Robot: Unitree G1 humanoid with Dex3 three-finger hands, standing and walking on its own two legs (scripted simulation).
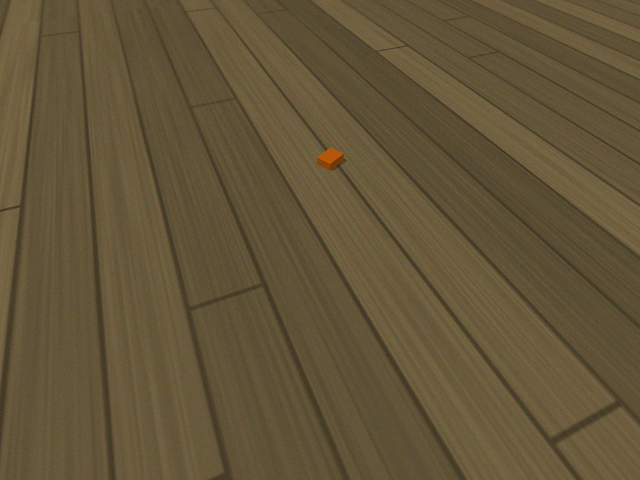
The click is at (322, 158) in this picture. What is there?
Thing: flat box
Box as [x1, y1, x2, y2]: [317, 148, 343, 169]
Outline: 329,148 317,157 317,163 328,169 331,169 342,160 343,154 332,148
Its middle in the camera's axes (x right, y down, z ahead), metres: +0.06 -0.45 +2.08
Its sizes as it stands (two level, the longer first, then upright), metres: 0.116 0.088 0.043
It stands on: the floor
